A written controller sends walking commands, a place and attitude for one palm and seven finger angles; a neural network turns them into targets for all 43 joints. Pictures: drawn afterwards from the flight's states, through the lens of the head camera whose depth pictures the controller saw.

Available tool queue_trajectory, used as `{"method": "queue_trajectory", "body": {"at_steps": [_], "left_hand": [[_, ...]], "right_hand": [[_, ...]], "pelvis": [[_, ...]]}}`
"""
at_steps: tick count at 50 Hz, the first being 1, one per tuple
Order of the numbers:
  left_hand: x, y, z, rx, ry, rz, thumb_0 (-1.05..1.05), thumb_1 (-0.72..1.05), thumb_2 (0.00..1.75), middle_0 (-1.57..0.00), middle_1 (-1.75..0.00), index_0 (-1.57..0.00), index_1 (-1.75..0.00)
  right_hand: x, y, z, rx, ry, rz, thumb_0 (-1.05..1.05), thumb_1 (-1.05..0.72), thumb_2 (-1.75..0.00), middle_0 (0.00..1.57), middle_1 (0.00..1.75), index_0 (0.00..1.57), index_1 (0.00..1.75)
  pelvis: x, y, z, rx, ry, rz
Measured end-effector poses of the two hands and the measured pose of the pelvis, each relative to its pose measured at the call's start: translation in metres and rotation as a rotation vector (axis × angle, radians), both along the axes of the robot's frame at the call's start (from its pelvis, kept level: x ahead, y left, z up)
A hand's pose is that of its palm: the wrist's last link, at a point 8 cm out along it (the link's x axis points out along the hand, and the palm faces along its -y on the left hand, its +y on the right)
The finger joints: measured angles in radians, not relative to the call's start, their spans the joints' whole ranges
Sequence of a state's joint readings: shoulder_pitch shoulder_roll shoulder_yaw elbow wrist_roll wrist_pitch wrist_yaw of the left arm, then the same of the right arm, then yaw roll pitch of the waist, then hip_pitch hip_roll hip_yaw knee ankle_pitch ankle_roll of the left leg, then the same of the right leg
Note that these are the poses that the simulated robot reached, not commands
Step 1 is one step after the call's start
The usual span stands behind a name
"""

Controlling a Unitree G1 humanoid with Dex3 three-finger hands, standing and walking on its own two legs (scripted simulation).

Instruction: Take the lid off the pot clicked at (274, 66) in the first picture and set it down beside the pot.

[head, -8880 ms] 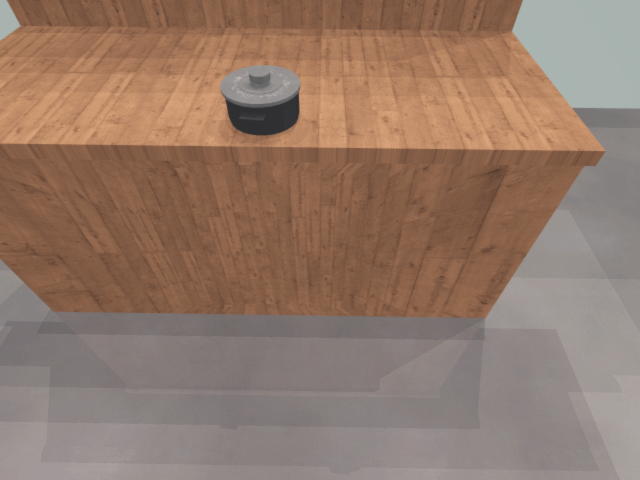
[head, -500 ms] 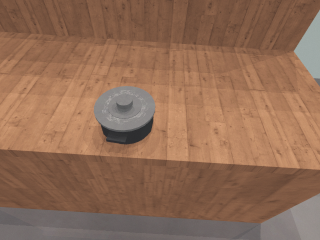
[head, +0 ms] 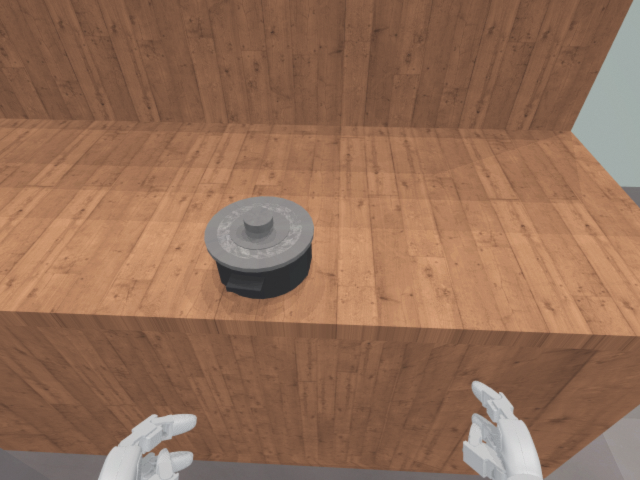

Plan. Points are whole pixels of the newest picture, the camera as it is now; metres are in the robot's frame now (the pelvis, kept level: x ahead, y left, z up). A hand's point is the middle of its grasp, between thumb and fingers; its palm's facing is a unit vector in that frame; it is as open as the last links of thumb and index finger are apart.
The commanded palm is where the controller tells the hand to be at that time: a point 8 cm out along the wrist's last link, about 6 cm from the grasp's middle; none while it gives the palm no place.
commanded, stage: lift the closed hand beside the body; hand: left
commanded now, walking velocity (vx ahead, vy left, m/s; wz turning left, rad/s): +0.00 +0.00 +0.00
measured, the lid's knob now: (258, 220) +0.47 +0.13 +0.09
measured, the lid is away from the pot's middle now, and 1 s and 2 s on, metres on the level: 0.00 0.00 0.00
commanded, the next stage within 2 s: raise the hand higher, near the body in 0.28 s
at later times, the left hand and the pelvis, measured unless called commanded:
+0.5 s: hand (105, 460) +0.14 +0.24 +0.04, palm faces +0.27 -0.88 -0.39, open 3.1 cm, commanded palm +0.08 +0.27 +0.07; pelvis +0.01 +0.01 +0.00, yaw +1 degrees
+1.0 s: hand (95, 408) +0.17 +0.24 +0.10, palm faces +0.33 -0.85 -0.42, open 3.1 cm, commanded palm +0.12 +0.27 +0.13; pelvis +0.02 +0.00 +0.00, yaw +1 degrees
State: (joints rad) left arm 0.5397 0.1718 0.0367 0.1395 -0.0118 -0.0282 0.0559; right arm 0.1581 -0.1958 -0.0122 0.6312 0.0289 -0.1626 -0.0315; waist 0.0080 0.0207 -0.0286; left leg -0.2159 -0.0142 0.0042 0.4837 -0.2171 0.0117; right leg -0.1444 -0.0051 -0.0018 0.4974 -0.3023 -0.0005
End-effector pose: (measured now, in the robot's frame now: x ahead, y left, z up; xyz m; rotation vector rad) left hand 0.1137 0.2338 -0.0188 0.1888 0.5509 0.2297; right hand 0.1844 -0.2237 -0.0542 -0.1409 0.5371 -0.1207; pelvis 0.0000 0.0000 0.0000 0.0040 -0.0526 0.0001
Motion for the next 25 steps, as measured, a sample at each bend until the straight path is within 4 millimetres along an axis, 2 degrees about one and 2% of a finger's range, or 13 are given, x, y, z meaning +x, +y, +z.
{"method": "queue_trajectory", "body": {"at_steps": [4, 8, 16, 22, 25], "left_hand": [[-0.016, 0.015, 0.013, 0.03, -0.06, 0.063, 0.01, 0.91, 0.9, -0.76, -0.9, -0.75, -0.9], [-0.025, 0.023, 0.025, 0.056, -0.089, 0.09, 0.01, 0.91, 0.9, -0.93, -1.09, -0.92, -1.09], [-0.022, 0.037, 0.052, 0.122, -0.151, 0.094, 0.01, 0.9, 0.9, -1.2, -1.38, -1.19, -1.38], [-0.012, 0.045, 0.077, 0.198, -0.2, 0.067, 0.01, 0.9, 0.9, -1.27, -1.46, -1.26, -1.46], [-0.01, 0.045, 0.082, 0.212, -0.201, 0.049, 0.01, 0.9, 0.9, -1.28, -1.48, -1.28, -1.48]], "right_hand": [[0.021, 0.003, 0.021, -0.069, -0.064, 0.071, 0.01, -0.91, -0.9, 0.2, 0.3, 0.2, 0.3], [0.028, 0.009, 0.023, -0.089, -0.073, 0.108, 0.01, -0.91, -0.9, 0.2, 0.3, 0.2, 0.3], [0.009, 0.023, -0.001, -0.048, 0.029, 0.089, 0.01, -0.91, -0.9, 0.2, 0.3, 0.2, 0.3], [-0.008, 0.028, -0.018, -0.012, 0.099, 0.062, 0.02, -0.91, -0.9, 0.2, 0.3, 0.2, 0.3], [-0.011, 0.026, -0.023, -0.002, 0.114, 0.047, 0.02, -0.91, -0.9, 0.2, 0.3, 0.2, 0.3]], "pelvis": [[-0.007, -0.003, 0.0, -0.014, -0.008, 0.021], [-0.009, -0.002, 0.0, -0.019, -0.008, 0.031], [-0.002, 0.001, 0.0, -0.017, -0.015, 0.028], [0.005, 0.005, 0.001, -0.012, -0.017, 0.016], [0.007, 0.007, 0.001, -0.01, -0.015, 0.011]]}}
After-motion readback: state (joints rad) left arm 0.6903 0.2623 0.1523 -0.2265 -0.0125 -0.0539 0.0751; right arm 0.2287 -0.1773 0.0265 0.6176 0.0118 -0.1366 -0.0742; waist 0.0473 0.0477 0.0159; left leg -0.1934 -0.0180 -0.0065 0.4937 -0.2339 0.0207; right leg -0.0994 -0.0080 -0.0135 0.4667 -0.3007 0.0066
